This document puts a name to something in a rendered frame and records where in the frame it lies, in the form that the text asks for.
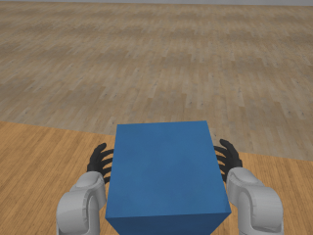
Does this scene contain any right robot hand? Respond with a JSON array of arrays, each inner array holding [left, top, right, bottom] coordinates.
[[213, 139, 243, 183]]

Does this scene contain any left robot forearm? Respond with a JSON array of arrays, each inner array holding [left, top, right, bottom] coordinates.
[[56, 171, 107, 235]]

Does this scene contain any right robot forearm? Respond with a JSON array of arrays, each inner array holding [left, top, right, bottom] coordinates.
[[226, 166, 285, 235]]

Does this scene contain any carton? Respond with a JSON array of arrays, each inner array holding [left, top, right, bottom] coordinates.
[[105, 120, 232, 235]]

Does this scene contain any left robot hand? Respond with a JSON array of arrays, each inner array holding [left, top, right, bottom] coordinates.
[[86, 143, 114, 184]]

